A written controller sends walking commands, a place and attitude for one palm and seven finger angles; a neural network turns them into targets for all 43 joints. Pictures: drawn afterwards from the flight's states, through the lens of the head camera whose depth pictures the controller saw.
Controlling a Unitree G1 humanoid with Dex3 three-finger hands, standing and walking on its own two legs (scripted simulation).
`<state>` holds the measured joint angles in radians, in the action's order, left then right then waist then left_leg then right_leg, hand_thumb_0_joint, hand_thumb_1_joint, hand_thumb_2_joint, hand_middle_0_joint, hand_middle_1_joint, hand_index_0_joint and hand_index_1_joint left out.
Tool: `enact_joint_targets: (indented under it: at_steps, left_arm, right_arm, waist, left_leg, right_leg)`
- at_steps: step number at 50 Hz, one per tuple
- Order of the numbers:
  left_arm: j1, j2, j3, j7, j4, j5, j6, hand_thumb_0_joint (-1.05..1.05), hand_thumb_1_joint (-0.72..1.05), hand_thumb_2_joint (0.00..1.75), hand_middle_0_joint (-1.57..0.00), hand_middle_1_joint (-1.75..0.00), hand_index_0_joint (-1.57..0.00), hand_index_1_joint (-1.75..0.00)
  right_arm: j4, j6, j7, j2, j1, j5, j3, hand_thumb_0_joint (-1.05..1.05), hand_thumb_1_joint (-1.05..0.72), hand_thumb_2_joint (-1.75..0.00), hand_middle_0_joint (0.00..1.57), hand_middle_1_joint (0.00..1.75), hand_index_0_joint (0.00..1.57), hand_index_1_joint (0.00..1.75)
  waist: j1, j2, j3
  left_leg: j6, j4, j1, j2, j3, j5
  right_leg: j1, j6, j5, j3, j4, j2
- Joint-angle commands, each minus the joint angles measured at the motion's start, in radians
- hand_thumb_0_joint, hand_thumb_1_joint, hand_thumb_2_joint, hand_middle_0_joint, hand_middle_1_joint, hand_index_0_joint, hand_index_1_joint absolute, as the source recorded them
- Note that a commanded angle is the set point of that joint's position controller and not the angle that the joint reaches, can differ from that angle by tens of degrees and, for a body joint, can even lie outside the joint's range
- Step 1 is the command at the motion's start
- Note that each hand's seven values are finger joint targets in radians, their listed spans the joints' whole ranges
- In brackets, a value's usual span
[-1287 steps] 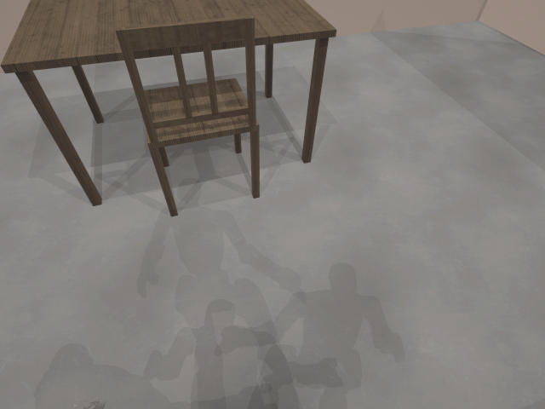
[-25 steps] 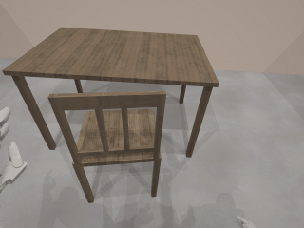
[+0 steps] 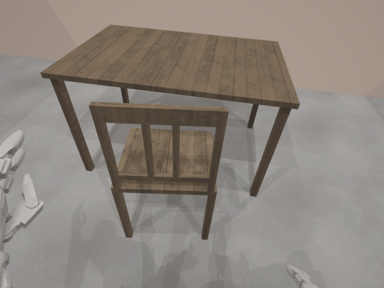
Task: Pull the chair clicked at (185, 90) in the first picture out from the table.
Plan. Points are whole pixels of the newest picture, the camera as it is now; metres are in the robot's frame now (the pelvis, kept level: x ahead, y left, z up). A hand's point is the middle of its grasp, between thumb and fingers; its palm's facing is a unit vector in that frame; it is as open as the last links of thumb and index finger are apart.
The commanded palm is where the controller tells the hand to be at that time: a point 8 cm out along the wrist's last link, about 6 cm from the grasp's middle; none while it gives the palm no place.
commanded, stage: stop stepping back and stand still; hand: left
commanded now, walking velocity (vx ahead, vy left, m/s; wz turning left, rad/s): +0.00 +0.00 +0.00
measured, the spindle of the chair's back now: (148, 151) +0.59 +0.20 -0.11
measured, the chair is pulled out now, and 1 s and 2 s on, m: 0.19 0.19 0.19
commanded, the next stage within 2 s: let the arm hang, fingers relaxed in 0.10 s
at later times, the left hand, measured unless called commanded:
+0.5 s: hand out of the picture +0.08 +0.19 -0.17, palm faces +0.04 -0.99 -0.16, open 7.0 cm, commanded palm none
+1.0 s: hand out of the picture +0.03 +0.20 -0.17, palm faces -0.02 -0.98 -0.18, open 7.4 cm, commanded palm none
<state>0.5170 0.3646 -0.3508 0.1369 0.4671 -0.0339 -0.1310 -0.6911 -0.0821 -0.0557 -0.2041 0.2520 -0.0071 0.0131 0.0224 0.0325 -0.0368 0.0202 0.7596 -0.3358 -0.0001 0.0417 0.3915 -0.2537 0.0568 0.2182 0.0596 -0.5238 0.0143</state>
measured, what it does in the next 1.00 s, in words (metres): shifts its weight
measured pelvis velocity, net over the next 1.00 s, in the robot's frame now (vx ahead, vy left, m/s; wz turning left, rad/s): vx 0.04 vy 0.04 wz -0.03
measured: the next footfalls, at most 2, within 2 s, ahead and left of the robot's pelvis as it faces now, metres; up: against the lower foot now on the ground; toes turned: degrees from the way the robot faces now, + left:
none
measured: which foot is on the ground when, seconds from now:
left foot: down 0.00-1.00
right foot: down 0.00-1.00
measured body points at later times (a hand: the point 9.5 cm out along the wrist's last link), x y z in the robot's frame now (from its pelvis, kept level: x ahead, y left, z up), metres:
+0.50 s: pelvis +0.01 +0.02 +0.00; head +0.02 +0.04 +0.45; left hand +0.08 +0.25 -0.15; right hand +0.08 -0.21 -0.13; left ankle +0.03 +0.12 -0.73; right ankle +0.05 -0.09 -0.73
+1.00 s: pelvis +0.04 +0.04 +0.01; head +0.04 +0.03 +0.46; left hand +0.03 +0.25 -0.15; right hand +0.01 -0.16 -0.16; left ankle +0.03 +0.12 -0.73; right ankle +0.05 -0.09 -0.73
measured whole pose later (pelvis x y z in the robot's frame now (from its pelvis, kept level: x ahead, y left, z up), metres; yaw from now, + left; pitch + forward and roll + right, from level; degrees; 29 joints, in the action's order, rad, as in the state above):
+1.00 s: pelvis +0.04 +0.04 +0.01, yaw -2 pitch -1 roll +0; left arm 0.29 0.13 0.02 0.03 -1.17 0.01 -0.01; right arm -1.14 0.00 -0.03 -0.12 0.31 0.02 0.01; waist -0.01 -0.01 0.02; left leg 0.05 0.37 -0.14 -0.03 0.09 0.21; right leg -0.18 -0.01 0.19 0.01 -0.39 -0.02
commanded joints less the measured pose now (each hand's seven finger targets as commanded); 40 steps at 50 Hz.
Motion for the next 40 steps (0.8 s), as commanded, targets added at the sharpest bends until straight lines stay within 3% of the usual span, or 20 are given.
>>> enact_joint_targets:
  at_steps: [1, 2, 3, 4, 5, 6, 7, 9, 10, 11, 12, 14, 16, 19, 23, 24, 25, 26, 32, 40]
  left_arm:
    - [-0.105, 0.209, -0.148, 0.045, 0.202, -0.005, -0.073, 0.0, 0.9, 0.9, -0.2, -0.3, -0.2, -0.3]
    - [-0.113, 0.198, -0.139, 0.047, 0.205, -0.003, -0.078, 0.0, 0.9, 0.9, -0.2, -0.3, -0.2, -0.3]
    - [-0.09, 0.182, -0.125, 0.047, 0.181, -0.004, -0.075, 0.0, 0.9, 0.9, -0.2, -0.3, -0.2, -0.3]
    - [-0.083, 0.204, -0.144, 0.042, 0.177, -0.004, -0.076, 0.0, 0.9, 0.9, -0.2, -0.3, -0.2, -0.3]
    - [-0.072, 0.196, -0.139, 0.038, 0.167, 0.002, -0.075, 0.0, 0.9, 0.9, -0.2, -0.3, -0.2, -0.3]
    - [-0.089, 0.189, -0.131, 0.035, 0.181, 0.009, -0.076, 0.0, 0.9, 0.9, -0.2, -0.3, -0.2, -0.3]
    - [-0.101, 0.187, -0.125, 0.035, 0.18, 0.013, -0.077, 0.0, 0.9, 0.9, -0.2, -0.3, -0.2, -0.3]
    - [-0.113, 0.189, -0.12, 0.034, 0.195, 0.014, -0.082, 0.0, 0.9, 0.9, -0.2, -0.3, -0.2, -0.3]
    - [-0.105, 0.015, 0.23, -0.106, -0.644, 0.092, 0.05, 0.0, 0.9, 0.9, -0.2, -0.3, -0.2, -0.3]
    - [-0.047, -0.032, 0.216, -0.132, -0.698, 0.069, 0.109, 0.0, 0.9, 0.9, -0.2, -0.3, -0.2, -0.3]
    - [-0.083, -0.063, 0.238, -0.132, -0.727, 0.062, 0.118, 0.0, 0.9, 0.9, -0.2, -0.3, -0.2, -0.3]
    - [-0.179, -0.041, 0.26, -0.127, -0.811, 0.064, 0.121, 0.0, 0.9, 0.9, -0.2, -0.3, -0.2, -0.3]
    - [-0.246, -0.019, 0.277, -0.122, -0.93, 0.061, 0.128, 0.0, 0.9, 0.9, -0.2, -0.3, -0.2, -0.3]
    - [-0.282, -0.023, 0.302, -0.112, -1.117, 0.056, 0.141, 0.0, 0.9, 0.9, -0.2, -0.3, -0.2, -0.3]
    - [-0.255, -0.011, 0.321, -0.112, -1.33, 0.051, 0.129, 0.0, 0.9, 0.9, -0.2, -0.3, -0.2, -0.3]
    - [-0.245, -0.027, 0.324, -0.113, -1.369, 0.049, 0.124, 0.0, 0.9, 0.9, -0.2, -0.3, -0.2, -0.3]
    - [-0.225, -0.066, 0.31, -0.11, -1.387, 0.054, 0.123, 0.0, 0.9, 0.9, -0.2, -0.3, -0.2, -0.3]
    - [-0.221, -0.058, 0.317, -0.11, -1.414, 0.051, 0.122, 0.0, 0.9, 0.9, -0.2, -0.3, -0.2, -0.3]
    - [-0.202, -0.082, 0.341, -0.109, -1.526, 0.044, 0.116, 0.0, 0.9, 0.9, -0.2, -0.3, -0.2, -0.3]
    - [-0.166, -0.111, 0.353, -0.099, -1.606, 0.041, 0.117, 0.0, 0.9, 0.9, -0.2, -0.3, -0.2, -0.3]
  right_arm:
    - [0.181, -0.077, -0.033, -0.123, -0.13, 0.001, -0.041, 0.0, -0.9, -0.9, 0.2, 0.3, 0.2, 0.3]
    - [0.191, -0.082, -0.035, -0.136, -0.137, -0.002, -0.046, 0.0, -0.9, -0.9, 0.2, 0.3, 0.2, 0.3]
    - [0.207, -0.083, -0.036, -0.145, -0.137, -0.012, -0.05, 0.0, -0.9, -0.9, 0.2, 0.3, 0.2, 0.3]
    - [0.195, -0.083, -0.032, -0.141, -0.147, -0.019, -0.05, 0.0, -0.9, -0.9, 0.2, 0.3, 0.2, 0.3]
    - [0.194, -0.086, -0.032, -0.133, -0.151, -0.02, -0.048, 0.0, -0.9, -0.9, 0.2, 0.3, 0.2, 0.3]
    - [0.198, -0.09, -0.032, -0.131, -0.156, -0.014, -0.043, 0.0, -0.9, -0.9, 0.2, 0.3, 0.2, 0.3]
    - [0.197, -0.094, -0.03, -0.129, -0.162, -0.013, -0.042, 0.0, -0.9, -0.9, 0.2, 0.3, 0.2, 0.3]
    - [0.194, -0.103, -0.031, -0.133, -0.157, -0.008, -0.046, 0.0, -0.9, -0.9, 0.2, 0.3, 0.2, 0.3]
    - [-0.068, -0.118, 0.059, -0.282, -0.14, 0.025, -0.103, 0.0, -0.9, -0.9, 0.2, 0.3, 0.2, 0.3]
    - [-0.05, -0.048, 0.061, -0.187, -0.052, 0.013, -0.088, 0.0, -0.9, -0.9, 0.2, 0.3, 0.2, 0.3]
    - [-0.043, -0.017, 0.06, -0.146, -0.028, 0.016, -0.07, 0.0, -0.9, -0.9, 0.2, 0.3, 0.2, 0.3]
    - [-0.039, 0.02, 0.06, -0.154, -0.015, 0.026, -0.066, 0.0, -0.9, -0.9, 0.2, 0.3, 0.2, 0.3]
    - [-0.05, 0.047, 0.059, -0.169, -0.042, 0.035, -0.063, 0.0, -0.9, -0.9, 0.2, 0.3, 0.2, 0.3]
    - [-0.097, 0.068, 0.053, -0.151, -0.084, 0.041, -0.039, 0.0, -0.9, -0.9, 0.2, 0.3, 0.2, 0.3]
    - [-0.191, 0.078, 0.042, -0.133, -0.072, 0.028, -0.025, 0.0, -0.9, -0.9, 0.2, 0.3, 0.2, 0.3]
    - [-0.216, 0.078, 0.039, -0.118, -0.055, 0.027, -0.023, 0.0, -0.9, -0.9, 0.2, 0.3, 0.2, 0.3]
    - [-0.23, 0.079, 0.035, -0.101, -0.031, 0.033, -0.031, 0.0, -0.9, -0.9, 0.2, 0.3, 0.2, 0.3]
    - [-0.248, 0.08, 0.034, -0.095, -0.016, 0.032, -0.029, 0.0, -0.9, -0.9, 0.2, 0.3, 0.2, 0.3]
    - [-0.333, 0.076, 0.024, -0.069, 0.075, 0.023, -0.028, 0.0, -0.9, -0.9, 0.2, 0.3, 0.2, 0.3]
    - [-0.408, 0.071, 0.016, -0.039, 0.13, 0.02, -0.02, 0.0, -0.9, -0.9, 0.2, 0.3, 0.2, 0.3]
  waist:
    - [-0.029, -0.051, -0.005]
    - [-0.02, -0.122, 0.0]
    - [-0.016, -0.143, -0.003]
    - [-0.006, -0.153, -0.024]
    - [-0.015, -0.159, 0.017]
    - [-0.016, -0.169, 0.056]
    - [-0.016, -0.133, 0.078]
    - [-0.015, -0.093, 0.043]
    - [-0.061, -0.052, 0.079]
    - [-0.043, -0.019, -0.036]
    - [-0.044, 0.029, -0.082]
    - [-0.05, 0.166, -0.067]
    - [-0.045, 0.129, -0.022]
    - [-0.017, -0.024, 0.033]
    - [-0.016, -0.122, 0.054]
    - [-0.021, -0.121, 0.047]
    - [-0.021, -0.179, 0.022]
    - [-0.024, -0.201, 0.017]
    - [-0.033, -0.072, 0.035]
    - [-0.033, -0.029, 0.078]
  left_leg:
    - [0.035, -0.369, 0.194, 0.065, -0.053, -0.015]
    - [0.057, -0.42, 0.173, 0.123, -0.133, -0.018]
    - [0.07, -0.446, 0.145, 0.173, -0.192, -0.108]
    - [0.059, -0.48, 0.086, 0.179, -0.189, 0.027]
    - [0.053, -0.515, 0.018, 0.164, -0.182, 0.175]
    - [0.052, -0.532, -0.022, 0.153, -0.174, 0.208]
    - [0.049, -0.522, -0.029, 0.146, -0.156, 0.188]
    - [0.04, -0.482, 0.016, 0.124, -0.12, 0.092]
    - [0.043, -0.264, -0.052, 0.119, -0.133, -0.26]
    - [0.026, -0.241, 0.03, 0.109, -0.073, -0.307]
    - [0.026, -0.213, 0.031, 0.098, -0.084, -0.27]
    - [0.031, -0.195, 0.034, 0.072, -0.092, -0.255]
    - [0.039, -0.237, 0.043, 0.071, -0.115, -0.283]
    - [0.046, -0.374, 0.029, 0.106, -0.148, -0.314]
    - [0.031, -0.452, 0.067, 0.101, -0.127, -0.148]
    - [0.029, -0.461, 0.08, 0.097, -0.12, -0.12]
    - [0.03, -0.463, 0.092, 0.096, -0.113, -0.086]
    - [0.03, -0.47, 0.096, 0.094, -0.114, -0.071]
    - [0.033, -0.477, 0.158, 0.11, -0.107, -0.16]
    - [0.037, -0.481, 0.186, 0.11, -0.092, -0.227]
  right_leg:
    - [-0.082, 0.005, 0.227, -0.193, 0.204, -0.154]
    - [-0.062, -0.027, 0.155, -0.154, 0.139, -0.092]
    - [-0.011, -0.049, 0.023, -0.104, 0.075, -0.058]
    - [0.035, -0.066, 0.076, -0.093, 0.085, -0.054]
    - [0.048, -0.067, 0.126, -0.094, 0.102, -0.048]
    - [0.055, -0.062, 0.113, -0.093, 0.108, -0.043]
    - [0.052, -0.06, 0.09, -0.095, 0.125, -0.044]
    - [0.07, -0.055, 0.052, -0.11, 0.155, -0.053]
    - [-0.035, -0.029, -0.205, -0.072, 0.011, -0.115]
    - [-0.005, -0.028, -0.209, -0.099, 0.028, -0.126]
    - [-0.005, -0.017, -0.159, -0.092, 0.046, -0.14]
    - [-0.018, 0.011, -0.133, -0.109, 0.066, -0.159]
    - [-0.037, 0.022, -0.12, -0.12, 0.063, -0.152]
    - [0.016, -0.017, -0.079, -0.102, 0.068, -0.1]
    - [0.043, -0.018, -0.008, -0.119, 0.157, -0.096]
    - [0.047, -0.015, -0.005, -0.126, 0.175, -0.097]
    - [0.061, -0.012, -0.004, -0.115, 0.186, -0.096]
    - [0.068, -0.008, -0.011, -0.112, 0.186, -0.095]
    - [0.051, -0.009, -0.059, -0.103, 0.207, -0.103]
    - [0.036, -0.013, -0.07, -0.11, 0.205, -0.105]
